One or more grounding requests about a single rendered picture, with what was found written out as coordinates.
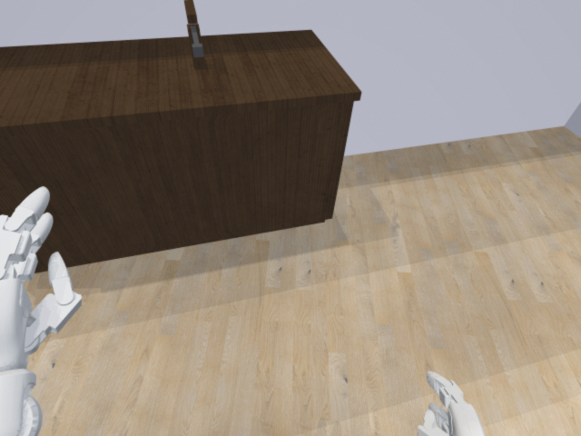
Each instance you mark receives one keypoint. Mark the counter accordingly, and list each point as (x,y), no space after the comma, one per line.
(145,148)

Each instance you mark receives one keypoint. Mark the left robot forearm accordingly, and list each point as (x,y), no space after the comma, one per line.
(20,413)

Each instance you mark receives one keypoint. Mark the robot left hand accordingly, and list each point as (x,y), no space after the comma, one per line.
(21,236)

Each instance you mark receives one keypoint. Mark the robot right hand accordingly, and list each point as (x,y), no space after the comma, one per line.
(461,418)

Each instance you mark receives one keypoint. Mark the tap lever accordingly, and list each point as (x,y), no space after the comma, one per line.
(196,46)

